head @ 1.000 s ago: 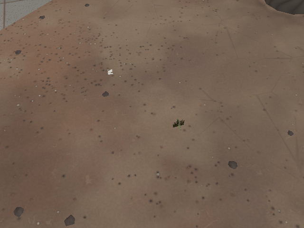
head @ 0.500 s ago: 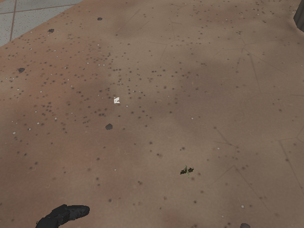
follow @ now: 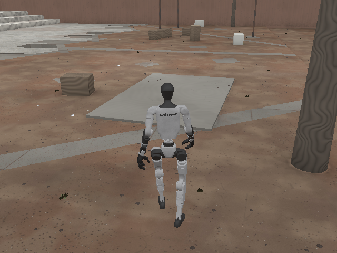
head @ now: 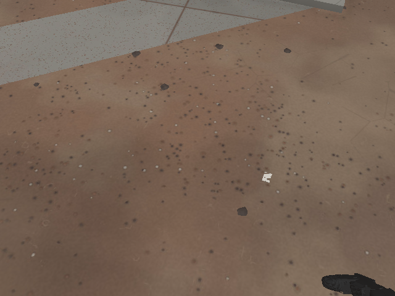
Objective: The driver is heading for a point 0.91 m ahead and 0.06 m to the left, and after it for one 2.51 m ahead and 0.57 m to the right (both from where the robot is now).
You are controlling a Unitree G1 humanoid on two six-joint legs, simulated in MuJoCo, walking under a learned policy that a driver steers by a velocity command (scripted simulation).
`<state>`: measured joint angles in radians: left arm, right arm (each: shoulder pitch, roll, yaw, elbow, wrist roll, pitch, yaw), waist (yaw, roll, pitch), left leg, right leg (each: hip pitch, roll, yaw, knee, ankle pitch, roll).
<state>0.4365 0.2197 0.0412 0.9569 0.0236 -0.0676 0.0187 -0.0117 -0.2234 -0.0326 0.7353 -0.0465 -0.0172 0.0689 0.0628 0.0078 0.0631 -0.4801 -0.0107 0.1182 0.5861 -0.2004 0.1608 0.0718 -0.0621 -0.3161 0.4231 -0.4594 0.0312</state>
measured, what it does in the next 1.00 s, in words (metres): walks ahead, turning left: right foot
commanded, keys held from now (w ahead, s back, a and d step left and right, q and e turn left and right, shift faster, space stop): w+q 0.26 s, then w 0.74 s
